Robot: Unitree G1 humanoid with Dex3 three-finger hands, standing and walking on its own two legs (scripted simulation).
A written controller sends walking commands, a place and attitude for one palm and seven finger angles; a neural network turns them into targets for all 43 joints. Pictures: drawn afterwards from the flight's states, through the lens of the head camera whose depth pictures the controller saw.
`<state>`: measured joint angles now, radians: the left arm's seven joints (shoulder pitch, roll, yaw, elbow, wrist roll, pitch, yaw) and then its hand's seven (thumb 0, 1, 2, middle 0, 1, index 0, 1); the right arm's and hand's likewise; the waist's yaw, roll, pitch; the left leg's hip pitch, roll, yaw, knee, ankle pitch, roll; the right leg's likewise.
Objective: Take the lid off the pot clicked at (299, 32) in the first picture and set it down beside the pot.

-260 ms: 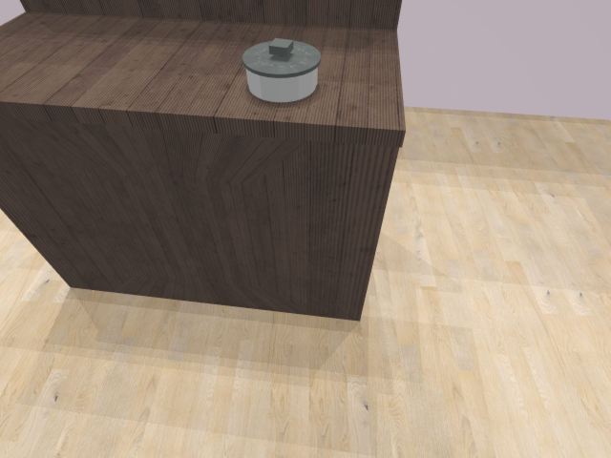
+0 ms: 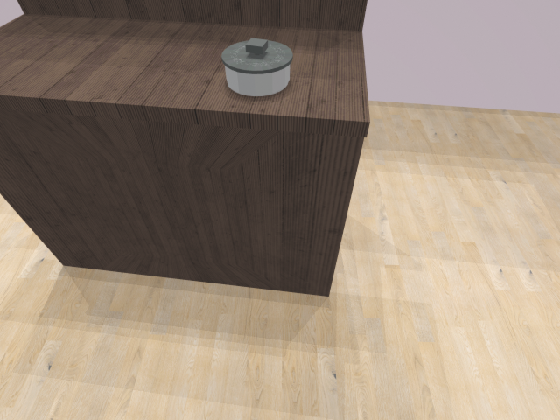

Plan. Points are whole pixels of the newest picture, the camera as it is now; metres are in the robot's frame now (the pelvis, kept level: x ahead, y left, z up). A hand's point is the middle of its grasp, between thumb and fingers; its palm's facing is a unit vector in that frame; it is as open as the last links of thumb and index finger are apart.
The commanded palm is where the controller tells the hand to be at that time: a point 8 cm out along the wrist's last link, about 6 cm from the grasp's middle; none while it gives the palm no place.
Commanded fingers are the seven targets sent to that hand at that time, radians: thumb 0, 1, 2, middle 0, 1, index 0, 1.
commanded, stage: look at it before walking up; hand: left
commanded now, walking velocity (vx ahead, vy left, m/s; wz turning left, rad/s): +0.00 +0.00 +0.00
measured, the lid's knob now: (256, 46) +0.86 +0.10 +0.15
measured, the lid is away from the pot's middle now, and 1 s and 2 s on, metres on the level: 0.00 0.00 0.00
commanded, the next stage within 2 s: take the last steps up to it in 0.38 s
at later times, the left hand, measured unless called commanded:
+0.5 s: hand out of the picture +0.02 +0.20 -0.17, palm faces +0.01 -0.97 -0.25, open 7.4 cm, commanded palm none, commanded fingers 0.00 0.90 0.90 -0.20 -0.30 -0.20 -0.30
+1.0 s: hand out of the picture +0.15 +0.19 -0.18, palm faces -0.05 -0.98 -0.18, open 7.3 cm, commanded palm none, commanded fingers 0.00 0.90 0.90 -0.20 -0.30 -0.20 -0.30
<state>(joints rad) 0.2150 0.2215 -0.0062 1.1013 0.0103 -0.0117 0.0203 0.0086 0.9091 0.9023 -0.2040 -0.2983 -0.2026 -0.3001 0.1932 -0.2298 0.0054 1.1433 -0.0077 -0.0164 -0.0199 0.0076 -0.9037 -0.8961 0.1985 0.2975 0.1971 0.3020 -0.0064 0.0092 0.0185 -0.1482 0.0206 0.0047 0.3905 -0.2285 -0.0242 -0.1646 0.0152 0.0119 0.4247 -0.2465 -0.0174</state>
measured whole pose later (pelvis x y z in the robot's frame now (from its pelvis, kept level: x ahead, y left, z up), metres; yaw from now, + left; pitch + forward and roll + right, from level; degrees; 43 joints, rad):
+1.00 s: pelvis +0.10 +0.01 -0.01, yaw -4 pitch +1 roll +1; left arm 0.24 0.18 0.06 1.04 0.02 0.00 -0.02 0.02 0.93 0.90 -0.20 -0.30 -0.20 -0.30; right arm 0.51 -0.10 0.00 1.18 -0.02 -0.09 -0.03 0.01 -0.90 -0.90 0.20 0.30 0.20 0.30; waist -0.03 -0.02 0.05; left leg 0.03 0.02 0.10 0.31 -0.35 -0.01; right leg -0.57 -0.08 -0.07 0.94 -0.30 -0.04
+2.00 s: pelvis +0.31 -0.05 -0.01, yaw -2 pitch -1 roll +2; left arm 0.27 0.14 0.03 1.00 0.03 0.01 0.04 0.01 0.91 0.90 -0.20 -0.30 -0.20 -0.30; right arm 0.16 -0.20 -0.07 1.03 -0.01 0.06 -0.03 0.01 -0.91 -0.90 0.20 0.30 0.20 0.30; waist 0.01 0.04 0.08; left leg -0.40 0.00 0.02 0.90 -0.48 -0.02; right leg -0.29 -0.02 -0.03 0.59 -0.29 -0.03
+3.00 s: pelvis +0.28 +0.00 -0.01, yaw -3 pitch -1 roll +0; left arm 0.29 0.15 0.00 1.06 0.01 0.00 0.04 0.01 0.91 0.90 -0.20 -0.30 -0.20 -0.30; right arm 0.30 -0.17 0.00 1.04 -0.01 -0.02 -0.03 0.02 -0.92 -0.90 0.20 0.30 0.20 0.30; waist -0.01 0.03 0.00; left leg -0.20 -0.01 0.03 0.54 -0.33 0.02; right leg -0.27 -0.04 0.01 0.56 -0.28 0.03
